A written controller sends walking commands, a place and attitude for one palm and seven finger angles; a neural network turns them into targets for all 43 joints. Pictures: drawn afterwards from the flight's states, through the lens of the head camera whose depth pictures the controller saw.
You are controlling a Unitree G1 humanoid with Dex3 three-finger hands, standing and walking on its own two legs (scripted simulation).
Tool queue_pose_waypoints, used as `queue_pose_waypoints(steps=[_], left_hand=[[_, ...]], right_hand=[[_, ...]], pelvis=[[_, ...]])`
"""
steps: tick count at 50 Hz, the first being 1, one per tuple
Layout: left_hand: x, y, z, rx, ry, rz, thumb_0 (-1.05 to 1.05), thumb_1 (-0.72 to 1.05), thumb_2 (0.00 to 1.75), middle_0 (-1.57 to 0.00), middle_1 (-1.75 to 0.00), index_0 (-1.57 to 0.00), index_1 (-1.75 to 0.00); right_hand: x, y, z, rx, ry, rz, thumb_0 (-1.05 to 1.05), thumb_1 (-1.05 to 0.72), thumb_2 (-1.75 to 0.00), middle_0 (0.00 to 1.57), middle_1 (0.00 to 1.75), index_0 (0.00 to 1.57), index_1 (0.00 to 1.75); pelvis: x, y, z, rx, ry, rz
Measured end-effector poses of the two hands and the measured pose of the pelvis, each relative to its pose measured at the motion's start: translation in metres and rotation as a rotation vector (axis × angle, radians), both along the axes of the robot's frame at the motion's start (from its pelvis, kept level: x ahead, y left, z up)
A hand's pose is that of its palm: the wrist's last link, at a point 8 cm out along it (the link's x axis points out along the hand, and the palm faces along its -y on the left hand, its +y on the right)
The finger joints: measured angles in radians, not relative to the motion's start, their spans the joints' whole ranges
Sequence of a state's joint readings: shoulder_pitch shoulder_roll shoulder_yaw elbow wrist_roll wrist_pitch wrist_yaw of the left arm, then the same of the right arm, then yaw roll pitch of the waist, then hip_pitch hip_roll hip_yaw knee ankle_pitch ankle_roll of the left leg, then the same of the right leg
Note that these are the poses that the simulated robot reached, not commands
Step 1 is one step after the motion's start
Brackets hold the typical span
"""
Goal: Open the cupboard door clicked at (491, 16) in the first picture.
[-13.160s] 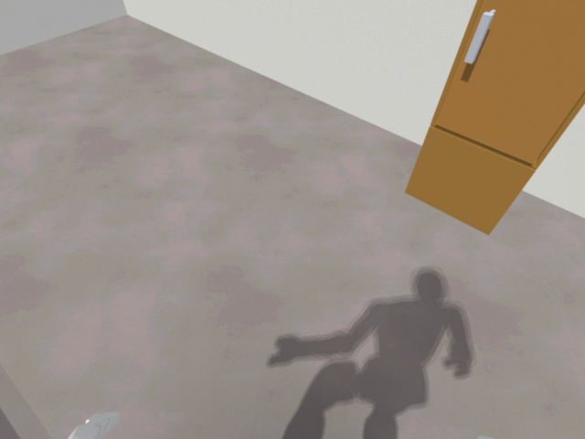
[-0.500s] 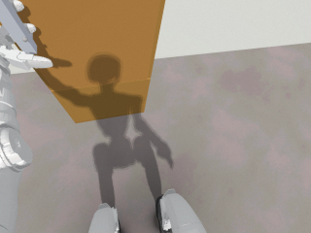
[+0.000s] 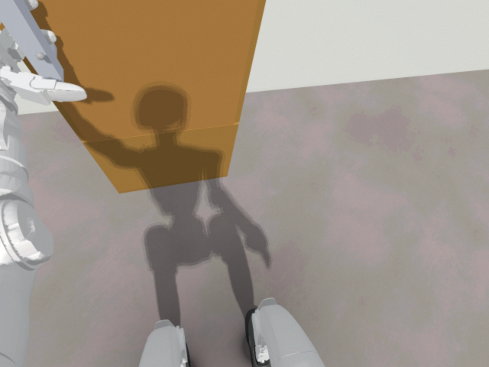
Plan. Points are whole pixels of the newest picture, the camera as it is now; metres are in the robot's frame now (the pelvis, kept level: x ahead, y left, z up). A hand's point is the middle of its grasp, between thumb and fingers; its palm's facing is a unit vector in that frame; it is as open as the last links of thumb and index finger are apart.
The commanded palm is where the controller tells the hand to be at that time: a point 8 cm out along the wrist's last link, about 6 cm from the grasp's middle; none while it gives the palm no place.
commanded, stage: close the thumb around the handle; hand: left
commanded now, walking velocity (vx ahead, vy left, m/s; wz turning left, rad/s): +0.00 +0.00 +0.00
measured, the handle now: (31, 26) +0.61 +0.23 +0.09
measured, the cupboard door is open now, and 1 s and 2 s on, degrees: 0 3 43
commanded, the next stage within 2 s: pull the door open along its arc in 0.60 s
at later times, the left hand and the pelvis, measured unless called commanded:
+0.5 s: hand (45, 57) +0.55 +0.21 +0.09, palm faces +0.09 -1.00 -0.02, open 6.2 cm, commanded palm +0.53 +0.24 +0.08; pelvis +0.01 -0.01 +0.00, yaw +0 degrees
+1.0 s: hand (49, 69) +0.53 +0.20 +0.09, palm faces +0.07 -1.00 -0.01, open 6.3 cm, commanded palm +0.48 +0.24 +0.08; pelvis +0.01 -0.01 +0.01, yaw -1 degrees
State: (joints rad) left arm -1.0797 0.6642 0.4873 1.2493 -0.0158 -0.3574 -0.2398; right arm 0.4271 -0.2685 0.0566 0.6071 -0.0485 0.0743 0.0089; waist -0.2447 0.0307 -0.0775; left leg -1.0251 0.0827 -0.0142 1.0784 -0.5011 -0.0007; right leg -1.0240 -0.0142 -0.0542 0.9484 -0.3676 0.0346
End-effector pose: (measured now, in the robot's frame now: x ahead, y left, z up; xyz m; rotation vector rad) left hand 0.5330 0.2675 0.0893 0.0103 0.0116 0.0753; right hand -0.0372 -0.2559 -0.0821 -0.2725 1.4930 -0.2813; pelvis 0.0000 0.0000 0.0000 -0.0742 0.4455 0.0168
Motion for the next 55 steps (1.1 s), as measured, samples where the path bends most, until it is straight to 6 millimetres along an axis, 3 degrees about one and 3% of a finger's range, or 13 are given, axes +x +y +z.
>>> queue_pose_waypoints(steps=[8, 24, 43, 49, 55], left_hand=[[-0.003, -0.003, -0.002, -0.002, 0.037, -0.015, -0.01, -0.20, 0.43, -0.32, -1.23, -0.32, -1.23], [-0.005, -0.008, 0.003, 0.008, 0.019, 0.014, 0.01, 0.63, 0.79, -0.36, -1.30, -0.37, -1.32], [-0.007, -0.009, 0.002, 0.002, 0.015, 0.011, 0.01, 0.66, 0.77, -0.33, -1.32, -0.33, -1.35], [-0.020, -0.012, 0.002, -0.004, 0.010, -0.003, 0.01, 0.67, 0.73, -0.32, -1.31, -0.32, -1.34], [-0.047, -0.020, 0.001, -0.001, -0.001, -0.024, 0.01, 0.66, 0.71, -0.31, -1.30, -0.30, -1.33]], right_hand=[[0.005, 0.003, -0.001, 0.019, 0.002, -0.003, 0.00, -0.91, -0.89, 0.20, 0.30, 0.20, 0.30], [0.015, -0.005, -0.004, 0.025, -0.022, 0.006, 0.00, -0.91, -0.89, 0.20, 0.30, 0.20, 0.30], [0.012, -0.014, -0.002, 0.010, -0.022, 0.000, 0.00, -0.91, -0.89, 0.20, 0.30, 0.20, 0.30], [0.019, -0.010, 0.000, 0.030, -0.050, -0.016, 0.00, -0.91, -0.89, 0.20, 0.30, 0.20, 0.30], [0.044, -0.007, 0.002, 0.057, -0.126, -0.017, 0.00, -0.91, -0.89, 0.20, 0.30, 0.20, 0.30]], pelvis=[[0.004, 0.001, 0.003, 0.001, -0.007, 0.002], [0.005, -0.006, 0.004, 0.008, -0.014, 0.002], [0.004, -0.011, 0.003, 0.012, -0.012, -0.003], [0.009, -0.009, 0.009, 0.019, -0.029, -0.018], [0.017, -0.007, 0.017, 0.028, -0.060, -0.028]])
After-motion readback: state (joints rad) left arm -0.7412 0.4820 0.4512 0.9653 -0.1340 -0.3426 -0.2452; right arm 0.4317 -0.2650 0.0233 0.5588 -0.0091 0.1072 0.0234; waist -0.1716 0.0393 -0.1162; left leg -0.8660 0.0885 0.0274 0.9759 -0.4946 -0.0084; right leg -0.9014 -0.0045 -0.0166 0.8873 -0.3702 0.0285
